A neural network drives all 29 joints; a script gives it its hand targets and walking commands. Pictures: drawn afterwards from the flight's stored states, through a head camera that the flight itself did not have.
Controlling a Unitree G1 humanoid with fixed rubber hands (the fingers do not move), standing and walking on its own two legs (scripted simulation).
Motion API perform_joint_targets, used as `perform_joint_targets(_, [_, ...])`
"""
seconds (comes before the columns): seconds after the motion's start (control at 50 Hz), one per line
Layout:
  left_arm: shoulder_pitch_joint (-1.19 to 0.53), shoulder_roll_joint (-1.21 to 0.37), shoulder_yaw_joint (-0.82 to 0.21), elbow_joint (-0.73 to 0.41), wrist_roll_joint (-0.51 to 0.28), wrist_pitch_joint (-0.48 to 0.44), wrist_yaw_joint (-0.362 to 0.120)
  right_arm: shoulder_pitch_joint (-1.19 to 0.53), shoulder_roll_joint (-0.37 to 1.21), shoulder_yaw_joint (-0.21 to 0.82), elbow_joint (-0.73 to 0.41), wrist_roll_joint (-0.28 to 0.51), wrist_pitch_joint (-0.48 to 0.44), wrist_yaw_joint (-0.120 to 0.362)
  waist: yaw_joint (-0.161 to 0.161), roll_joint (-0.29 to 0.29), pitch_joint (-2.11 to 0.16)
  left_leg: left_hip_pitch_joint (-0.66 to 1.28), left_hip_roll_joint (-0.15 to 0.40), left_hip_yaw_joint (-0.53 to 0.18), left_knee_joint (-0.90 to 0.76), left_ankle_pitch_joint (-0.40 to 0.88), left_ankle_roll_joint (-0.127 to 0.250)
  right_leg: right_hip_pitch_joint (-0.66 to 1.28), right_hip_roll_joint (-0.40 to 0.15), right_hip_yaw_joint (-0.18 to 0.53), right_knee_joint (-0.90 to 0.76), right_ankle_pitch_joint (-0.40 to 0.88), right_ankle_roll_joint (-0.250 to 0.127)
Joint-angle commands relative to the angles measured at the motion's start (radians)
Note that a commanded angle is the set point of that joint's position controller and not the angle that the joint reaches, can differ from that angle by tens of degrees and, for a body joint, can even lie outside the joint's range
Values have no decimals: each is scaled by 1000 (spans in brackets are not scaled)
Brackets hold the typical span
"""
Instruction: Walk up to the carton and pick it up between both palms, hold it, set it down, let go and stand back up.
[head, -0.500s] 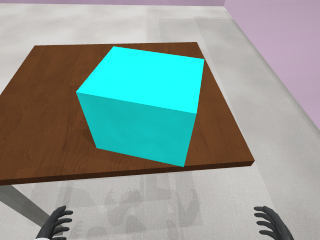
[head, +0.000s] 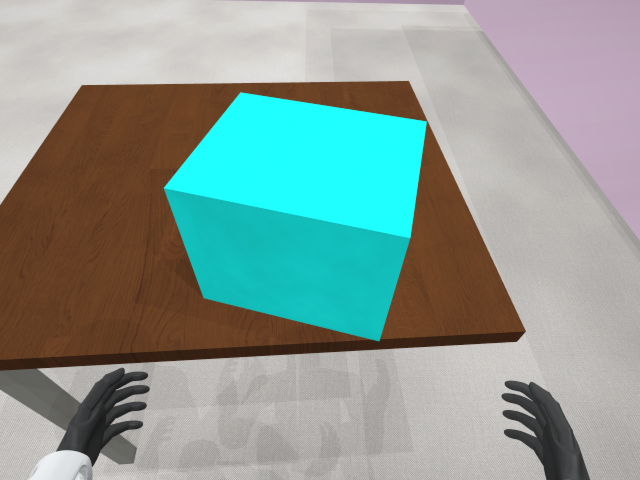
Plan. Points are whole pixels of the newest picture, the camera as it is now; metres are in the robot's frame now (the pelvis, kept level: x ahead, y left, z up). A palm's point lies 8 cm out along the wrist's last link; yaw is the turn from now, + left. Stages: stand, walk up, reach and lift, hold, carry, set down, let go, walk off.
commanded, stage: reach and lift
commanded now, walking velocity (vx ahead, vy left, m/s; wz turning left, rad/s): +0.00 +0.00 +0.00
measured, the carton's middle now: (308, 214) +0.46 +0.04 +0.07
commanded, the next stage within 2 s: none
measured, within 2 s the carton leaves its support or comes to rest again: neither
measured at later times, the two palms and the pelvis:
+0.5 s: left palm (60, 411) +0.19 +0.29 +0.05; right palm (545, 426) +0.17 -0.20 +0.07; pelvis +0.00 +0.01 +0.00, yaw +0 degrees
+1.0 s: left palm (78, 335) +0.25 +0.28 +0.09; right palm (513, 351) +0.23 -0.18 +0.10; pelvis +0.01 +0.01 +0.00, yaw +0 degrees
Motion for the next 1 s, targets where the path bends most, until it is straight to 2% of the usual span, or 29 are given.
perform_joint_targets(0.0, [-35,306,204,-346,-48,-66,-23,47,4,45,-346,119,11,-54,116,135,-103,-2,-37,7,-152,99,-16,178,-32,-7,-123,53,-20])
perform_joint_targets(0.04, [-14,329,220,-356,-61,-72,-32,66,17,56,-396,124,18,-68,126,130,-119,6,-35,5,-142,124,-12,180,-38,-6,-122,73,-25])
perform_joint_targets(0.1, [-9,331,210,-381,-84,-87,-49,75,31,60,-448,131,26,-87,118,138,-119,15,-28,-7,-135,155,-20,180,-34,-16,-123,96,-26])
perform_joint_targets(0.14, [-31,351,229,-419,-90,-96,-51,53,31,68,-484,142,34,-94,132,160,-130,18,-27,-12,-131,162,-22,173,-34,-14,-121,97,-27])
perform_joint_targets(0.18, [-29,355,232,-425,-102,-101,-55,65,42,60,-477,150,49,-101,126,175,-114,2,-19,-21,-136,141,-18,170,-33,-13,-121,70,-37])
perform_joint_targets(0.24, [-45,378,242,-456,-114,-112,-61,46,37,64,-553,156,66,-110,134,160,-116,-14,-13,-29,-140,114,-11,175,-37,-9,-119,57,-35])
perform_joint_targets(0.26, [-32,372,237,-453,-115,-104,-63,64,44,68,-562,163,73,-111,134,171,-119,-9,-9,-30,-142,125,-10,176,-35,-12,-118,62,-42])
perform_joint_targets(0.28, [-35,376,244,-442,-117,-106,-71,64,39,75,-559,168,79,-115,134,159,-112,-6,-8,-34,-138,120,-8,177,-35,-12,-122,54,-40])
perform_joint_targets(0.32, [-75,390,242,-484,-126,-106,-67,35,35,75,-594,177,94,-117,136,182,-138,-13,-5,-41,-140,118,-9,177,-33,-12,-116,44,-47])
perform_joint_targets(0.38, [-75,383,250,-485,-136,-105,-72,46,42,81,-630,183,113,-123,136,180,-126,-17,0,-47,-148,89,-1,170,-37,-5,-118,29,-48])
perform_joint_targets(0.4, [-83,391,254,-469,-142,-104,-77,39,35,82,-631,180,123,-125,133,162,-105,-27,3,-48,-151,74,4,163,-39,-8,-121,20,-50])
perform_joint_targets(0.46, [-129,400,247,-459,-152,-81,-78,-7,31,81,-634,184,153,-132,127,174,-102,-46,5,-50,-164,31,11,162,-40,-9,-119,-7,-52])
perform_joint_targets(0.48, [-149,403,239,-489,-160,-77,-77,-21,30,72,-650,181,165,-134,119,182,-124,-50,6,-53,-168,25,9,174,-37,-6,-112,-5,-57])
perform_joint_targets(0.54, [-188,411,243,-477,-176,-47,-77,-83,2,59,-667,181,192,-138,115,158,-141,-59,7,-54,-175,-1,17,174,-36,-3,-113,-20,-56])
perform_joint_targets(0.56, [-196,413,247,-474,-179,-38,-72,-95,4,57,-670,179,198,-137,119,166,-142,-60,12,-53,-182,-4,17,170,-39,-2,-110,-21,-62])
perform_joint_targets(0.58, [-240,409,229,-474,-188,-28,-70,-134,6,59,-651,183,211,-136,103,175,-146,-76,12,-56,-182,-11,17,171,-37,-1,-105,-18,-62])
perform_joint_targets(0.66, [-291,401,229,-470,-186,24,-71,-193,-12,30,-639,190,257,-146,82,183,-155,-78,13,-62,-192,-23,13,190,-35,5,-106,-7,-63])
perform_joint_targets(0.68, [-311,405,228,-445,-198,42,-77,-218,-17,19,-654,192,262,-150,74,150,-189,-72,11,-54,-190,-20,19,199,-35,6,-108,0,-61])
perform_joint_targets(0.7, [-307,401,242,-440,-190,59,-80,-213,-22,26,-637,198,279,-154,79,147,-185,-53,10,-52,-188,8,20,197,-37,9,-113,18,-58])
perform_joint_targets(0.76, [-344,396,238,-479,-191,96,-83,-246,-44,2,-650,197,299,-164,50,151,-202,-37,4,-57,-179,75,3,208,-30,5,-110,85,-57])
perform_joint_targets(0.82, [-385,409,251,-480,-185,134,-94,-282,-48,7,-627,212,329,-177,39,155,-213,-14,1,-59,-174,142,-7,230,-30,5,-110,131,-53])
perform_joint_targets(0.84, [-416,413,250,-490,-184,142,-92,-318,-66,-9,-633,210,332,-179,24,164,-237,-9,2,-63,-167,153,-14,237,-28,3,-106,151,-54])
perform_joint_targets(0.92, [-455,421,270,-496,-178,169,-90,-377,-74,-15,-622,220,351,-176,27,164,-258,-2,3,-65,-161,202,-21,249,-27,5,-95,197,-54])
perform_joint_targets(0.94, [-482,423,265,-495,-182,180,-89,-399,-96,-39,-609,222,352,-180,11,172,-263,7,2,-58,-157,207,-24,250,-24,0,-94,203,-56])
perform_joint_targets(0.96, [-492,433,280,-500,-174,183,-89,-405,-87,-32,-609,221,359,-180,19,171,-275,10,1,-63,-164,205,-24,249,-26,4,-97,200,-53])
perform_joint_targets(0.98, [-502,428,269,-495,-181,193,-90,-416,-102,-42,-604,223,364,-183,3,167,-271,9,1,-59,-160,220,-26,252,-20,-3,-92,223,-54])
